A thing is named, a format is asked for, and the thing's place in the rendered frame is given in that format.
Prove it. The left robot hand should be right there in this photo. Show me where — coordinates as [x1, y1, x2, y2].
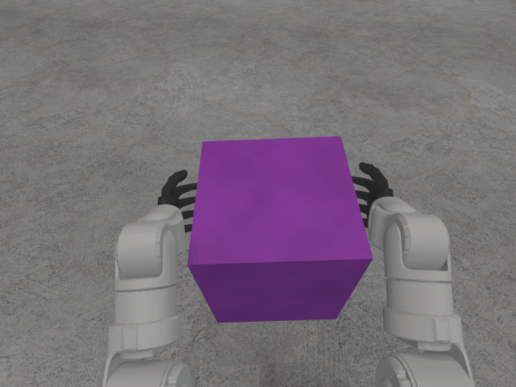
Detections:
[158, 170, 198, 232]

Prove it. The carton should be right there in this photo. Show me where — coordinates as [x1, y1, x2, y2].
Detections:
[187, 136, 373, 323]

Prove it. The robot right forearm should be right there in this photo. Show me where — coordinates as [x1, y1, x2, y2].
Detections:
[368, 197, 475, 387]

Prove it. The right robot upper arm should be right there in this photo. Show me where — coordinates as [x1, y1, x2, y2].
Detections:
[375, 352, 473, 387]

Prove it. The right robot hand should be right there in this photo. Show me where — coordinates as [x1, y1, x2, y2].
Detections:
[352, 162, 393, 228]

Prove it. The left robot upper arm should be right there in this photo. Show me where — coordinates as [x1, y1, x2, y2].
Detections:
[106, 359, 192, 387]

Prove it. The robot left forearm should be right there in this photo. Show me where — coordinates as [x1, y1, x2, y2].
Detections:
[102, 204, 187, 387]

